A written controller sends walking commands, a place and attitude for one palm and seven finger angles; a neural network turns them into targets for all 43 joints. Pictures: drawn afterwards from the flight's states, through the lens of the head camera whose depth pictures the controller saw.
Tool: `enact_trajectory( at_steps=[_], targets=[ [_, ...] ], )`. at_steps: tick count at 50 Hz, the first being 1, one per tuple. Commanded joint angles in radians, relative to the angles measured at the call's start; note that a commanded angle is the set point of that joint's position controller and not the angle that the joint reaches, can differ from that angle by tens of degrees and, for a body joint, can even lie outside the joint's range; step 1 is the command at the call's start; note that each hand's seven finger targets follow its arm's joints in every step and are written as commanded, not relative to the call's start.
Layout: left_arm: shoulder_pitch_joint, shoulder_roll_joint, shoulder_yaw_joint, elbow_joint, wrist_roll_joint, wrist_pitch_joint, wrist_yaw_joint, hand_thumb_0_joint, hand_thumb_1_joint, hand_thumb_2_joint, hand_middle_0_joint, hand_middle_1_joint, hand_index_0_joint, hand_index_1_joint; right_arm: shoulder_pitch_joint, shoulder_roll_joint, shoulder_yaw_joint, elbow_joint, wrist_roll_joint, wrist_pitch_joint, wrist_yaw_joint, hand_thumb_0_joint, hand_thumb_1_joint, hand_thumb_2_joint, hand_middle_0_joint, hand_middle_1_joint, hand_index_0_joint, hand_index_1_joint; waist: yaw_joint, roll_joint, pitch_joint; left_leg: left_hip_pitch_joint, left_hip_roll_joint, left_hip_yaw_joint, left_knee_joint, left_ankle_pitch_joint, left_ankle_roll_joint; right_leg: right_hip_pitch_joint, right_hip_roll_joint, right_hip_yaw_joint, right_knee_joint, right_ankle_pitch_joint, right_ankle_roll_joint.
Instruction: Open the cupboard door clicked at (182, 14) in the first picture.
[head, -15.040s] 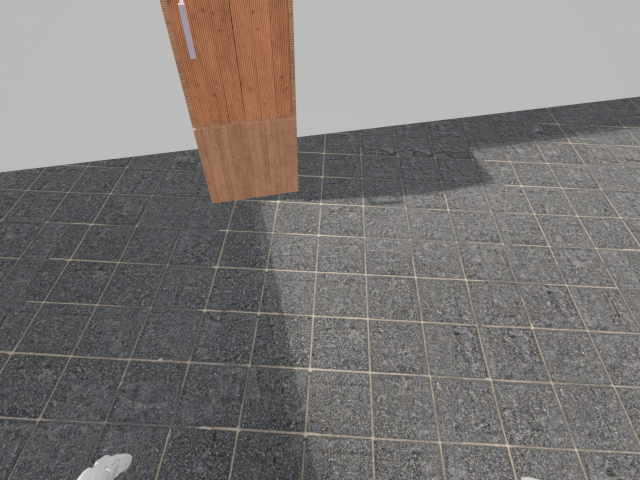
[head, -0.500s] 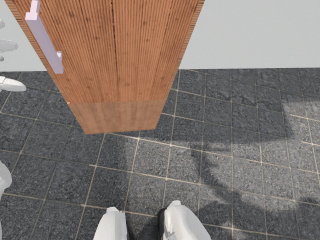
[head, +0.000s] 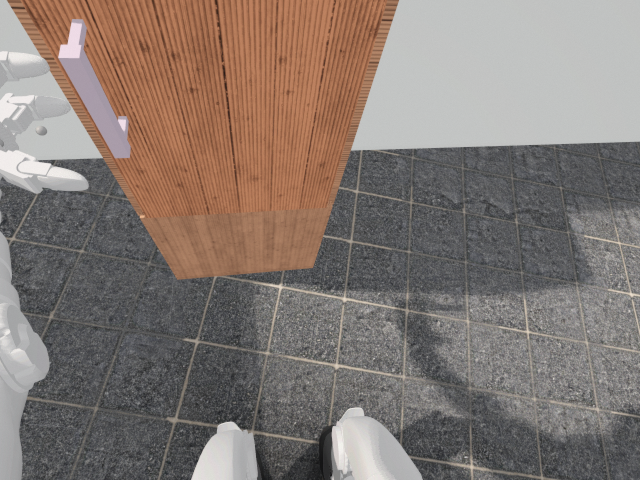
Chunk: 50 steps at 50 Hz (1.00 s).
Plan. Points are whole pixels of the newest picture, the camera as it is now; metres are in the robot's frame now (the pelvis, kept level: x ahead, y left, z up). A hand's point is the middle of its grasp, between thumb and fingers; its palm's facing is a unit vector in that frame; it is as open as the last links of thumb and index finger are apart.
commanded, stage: move the hooked fingers beside the handle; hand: left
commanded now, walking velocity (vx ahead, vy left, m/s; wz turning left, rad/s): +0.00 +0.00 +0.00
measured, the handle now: (102, 96) +0.56 +0.22 +0.07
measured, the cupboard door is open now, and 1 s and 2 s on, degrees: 0 0 0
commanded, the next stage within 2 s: slide the fingers in behind the handle in 0.02 s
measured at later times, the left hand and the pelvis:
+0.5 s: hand (76, 127) +0.51 +0.24 +0.07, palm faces +0.02 -1.00 -0.02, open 13.9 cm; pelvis +0.00 -0.01 +0.00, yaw +0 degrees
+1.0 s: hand (96, 133) +0.51 +0.22 +0.06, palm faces +0.00 -1.00 -0.01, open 14.0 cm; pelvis +0.00 -0.01 +0.00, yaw +1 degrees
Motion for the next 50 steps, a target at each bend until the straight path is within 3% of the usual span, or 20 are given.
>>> enact_trajectory(
  at_steps=[1, 4, 7, 8, 11, 14, 15, 16, 19, 21, 22, 25, 29, 30, 32, 38, 40, 41, 47, 50],
  targets=[
    [-0.407, 0.335, 0.041, -0.189, -0.024, -0.077, -0.007, 0.0, -0.5, 0.3, -0.3, -1.2, -0.3, -1.2, 0.181, -0.216, -0.082, -0.033, -0.001, -0.015, -0.022, 0.0, -0.9, -0.9, 0.2, 0.3, 0.2, 0.3, 0.004, 0.146, -0.448, 0.337, -0.023, -0.106, -0.128, 0.389, -0.025, 0.181, 0.047, 0.055, -0.062, 0.22, -0.022],
    [-0.438, 0.319, 0.03, -0.201, -0.035, -0.101, -0.022, 0.0, -0.5, 0.3, -0.3, -1.2, -0.3, -1.2, 0.184, -0.216, -0.085, -0.021, -0.003, -0.021, -0.023, 0.0, -0.9, -0.9, 0.2, 0.3, 0.2, 0.3, -0.006, 0.178, -0.479, 0.375, -0.02, -0.109, -0.112, 0.414, -0.028, 0.153, 0.048, 0.058, -0.054, 0.227, -0.022],
    [-0.436, 0.301, 0.015, -0.155, -0.049, -0.088, -0.041, 0.0, -0.5, 0.3, -0.3, -1.2, -0.3, -1.2, 0.182, -0.217, -0.081, -0.012, 0.003, -0.025, -0.025, 0.0, -0.9, -0.9, 0.2, 0.3, 0.2, 0.3, -0.02, 0.136, -0.451, 0.316, -0.023, -0.098, -0.104, 0.356, -0.018, 0.164, 0.047, 0.069, -0.064, 0.208, -0.017],
    [-0.439, 0.317, 0.028, -0.157, -0.053, -0.088, -0.047, 0.0, -0.5, 0.3, -0.3, -1.2, -0.3, -1.2, 0.185, -0.218, -0.081, -0.011, 0.003, -0.027, -0.028, 0.0, -0.9, -0.9, 0.2, 0.3, 0.2, 0.3, -0.008, 0.159, -0.458, 0.317, -0.027, -0.1, -0.103, 0.369, -0.018, 0.176, 0.046, 0.07, -0.057, 0.221, -0.023],
    [-0.445, 0.298, -0.004, -0.156, -0.038, -0.064, -0.045, 0.0, -0.5, 0.3, -0.3, -1.2, -0.3, -1.2, 0.187, -0.217, -0.08, -0.008, 0.004, -0.028, -0.03, 0.0, -0.9, -0.9, 0.2, 0.3, 0.2, 0.3, -0.013, 0.166, -0.457, 0.315, -0.026, -0.101, -0.104, 0.352, -0.018, 0.15, 0.042, 0.068, -0.059, 0.201, -0.018],
    [-0.482, 0.289, -0.006, -0.239, -0.039, -0.076, -0.026, 0.0, -0.5, 0.3, -0.3, -1.2, -0.3, -1.2, 0.192, -0.212, -0.086, -0.007, 0.0, -0.03, -0.026, 0.0, -0.9, -0.9, 0.2, 0.3, 0.2, 0.3, -0.005, 0.23, -0.532, 0.395, -0.024, -0.109, -0.098, 0.427, -0.025, 0.14, 0.042, 0.063, -0.047, 0.237, -0.021],
    [-0.456, 0.305, 0.021, -0.244, -0.039, -0.08, -0.015, 0.0, -0.5, 0.3, -0.3, -1.2, -0.3, -1.2, 0.196, -0.213, -0.089, -0.009, -0.002, -0.03, -0.024, 0.0, -0.9, -0.9, 0.2, 0.3, 0.2, 0.3, 0.01, 0.229, -0.557, 0.408, -0.023, -0.111, -0.097, 0.444, -0.028, 0.148, 0.044, 0.061, -0.045, 0.242, -0.022],
    [-0.467, 0.285, 0.008, -0.26, -0.042, -0.084, -0.007, 0.0, -0.5, 0.3, -0.3, -1.2, -0.3, -1.2, 0.193, -0.21, -0.088, -0.008, -0.003, -0.03, -0.021, 0.0, -0.9, -0.9, 0.2, 0.3, 0.2, 0.3, 0.002, 0.229, -0.565, 0.415, -0.023, -0.111, -0.093, 0.455, -0.028, 0.147, 0.044, 0.061, -0.045, 0.251, -0.021],
    [-0.447, 0.293, 0.032, -0.261, -0.047, -0.086, 0.017, 0.0, -0.5, 0.3, -0.3, -1.2, -0.3, -1.2, 0.19, -0.208, -0.09, -0.008, -0.003, -0.028, -0.018, 0.0, -0.9, -0.9, 0.2, 0.3, 0.2, 0.3, 0.01, 0.209, -0.558, 0.401, -0.023, -0.106, -0.093, 0.47, -0.028, 0.174, 0.045, 0.062, -0.043, 0.279, -0.02],
    [-0.422, 0.285, 0.028, -0.23, -0.04, -0.069, 0.028, 0.0, -0.5, 0.3, -0.3, -1.2, -0.3, -1.2, 0.188, -0.205, -0.088, -0.014, 0.0, -0.027, -0.015, 0.0, -0.9, -0.9, 0.2, 0.3, 0.2, 0.3, 0.006, 0.165, -0.515, 0.337, -0.027, -0.089, -0.096, 0.426, -0.018, 0.209, 0.045, 0.071, -0.053, 0.283, -0.014],
    [-0.39, 0.302, 0.037, -0.213, -0.03, -0.06, 0.034, 0.0, -0.5, 0.3, -0.3, -1.2, -0.3, -1.2, 0.187, -0.205, -0.086, -0.019, 0.002, -0.024, -0.015, 0.0, -0.9, -0.9, 0.2, 0.3, 0.2, 0.3, 0.018, 0.154, -0.492, 0.31, -0.03, -0.084, -0.105, 0.406, -0.017, 0.232, 0.044, 0.073, -0.058, 0.28, -0.015],
    [-0.417, 0.281, 0.012, -0.232, -0.014, -0.06, 0.046, 0.0, -0.5, 0.3, -0.3, -1.2, -0.3, -1.2, 0.184, -0.2, -0.085, -0.024, 0.001, -0.023, -0.013, 0.0, -0.9, -0.9, 0.2, 0.3, 0.2, 0.3, 0.012, 0.18, -0.491, 0.327, -0.03, -0.084, -0.108, 0.421, -0.018, 0.222, 0.044, 0.071, -0.054, 0.291, -0.016],
    [-0.372, 0.238, 0.009, -0.268, -0.035, -0.083, 0.045, 0.0, -0.5, 0.3, -0.3, -1.2, -0.3, -1.2, 0.19, -0.196, -0.094, -0.024, -0.001, -0.025, -0.008, 0.0, -0.9, -0.9, 0.2, 0.3, 0.2, 0.3, 0.016, 0.164, -0.543, 0.38, -0.027, -0.083, -0.104, 0.489, -0.02, 0.242, 0.048, 0.07, -0.052, 0.348, -0.016],
    [-0.338, 0.245, 0.025, -0.234, -0.042, -0.078, 0.041, 0.0, -0.5, 0.3, -0.3, -1.2, -0.3, -1.2, 0.189, -0.198, -0.093, -0.026, 0.0, -0.025, -0.008, 0.0, -0.9, -0.9, 0.2, 0.3, 0.2, 0.3, 0.023, 0.133, -0.522, 0.35, -0.028, -0.08, -0.107, 0.475, -0.02, 0.26, 0.048, 0.071, -0.054, 0.348, -0.017],
    [-0.363, 0.209, -0.003, -0.22, -0.054, -0.072, 0.03, 0.0, -0.5, 0.3, -0.3, -1.2, -0.3, -1.2, 0.18, -0.195, -0.091, -0.022, 0.004, -0.025, -0.009, 0.0, -0.9, -0.9, 0.2, 0.3, 0.2, 0.3, 0.006, 0.11, -0.483, 0.306, -0.032, -0.072, -0.114, 0.415, -0.015, 0.266, 0.046, 0.076, -0.065, 0.324, -0.013],
    [-0.4, 0.159, -0.04, -0.256, -0.051, -0.094, 0.036, 0.0, -0.5, 0.3, -0.3, -1.2, -0.3, -1.2, 0.182, -0.191, -0.095, -0.014, -0.001, -0.032, -0.008, 0.0, -0.9, -0.9, 0.2, 0.3, 0.2, 0.3, 0.004, 0.17, -0.482, 0.383, -0.03, -0.087, -0.112, 0.45, -0.022, 0.192, 0.046, 0.065, -0.057, 0.297, -0.023],
    [-0.396, 0.176, -0.018, -0.252, -0.051, -0.103, 0.049, 0.0, -0.5, 0.3, -0.3, -1.2, -0.3, -1.2, 0.18, -0.193, -0.097, -0.008, -0.001, -0.031, -0.007, 0.0, -0.9, -0.9, 0.2, 0.3, 0.2, 0.3, 0.011, 0.161, -0.493, 0.399, -0.028, -0.097, -0.112, 0.466, -0.029, 0.181, 0.046, 0.06, -0.053, 0.291, -0.022],
    [-0.408, 0.139, -0.043, -0.246, -0.055, -0.103, 0.053, 0.0, -0.5, 0.3, -0.3, -1.2, -0.3, -1.2, 0.175, -0.188, -0.096, -0.007, -0.001, -0.033, -0.006, 0.0, -0.9, -0.9, 0.2, 0.3, 0.2, 0.3, 0.001, 0.149, -0.48, 0.385, -0.029, -0.093, -0.111, 0.448, -0.026, 0.181, 0.046, 0.061, -0.055, 0.284, -0.019],
    [-0.461, 0.122, -0.063, -0.241, -0.025, -0.106, 0.096, 0.0, -0.5, 0.3, -0.3, -1.2, -0.3, -1.2, 0.173, -0.189, -0.098, 0.001, -0.006, -0.04, -0.005, 0.0, -0.9, -0.9, 0.2, 0.3, 0.2, 0.3, -0.006, 0.178, -0.469, 0.403, -0.028, -0.111, -0.115, 0.418, -0.035, 0.121, 0.042, 0.05, -0.047, 0.222, -0.022],
    [-0.461, 0.099, -0.065, -0.297, -0.024, -0.121, 0.116, 0.0, -0.5, 0.3, -0.3, -1.2, -0.3, -1.2, 0.18, -0.188, -0.103, 0.001, -0.012, -0.045, 0.001, 0.0, -0.9, -0.9, 0.2, 0.3, 0.2, 0.3, 0.011, 0.225, -0.553, 0.498, -0.021, -0.128, -0.108, 0.524, -0.051, 0.105, 0.043, 0.041, -0.035, 0.249, -0.026]
  ],
)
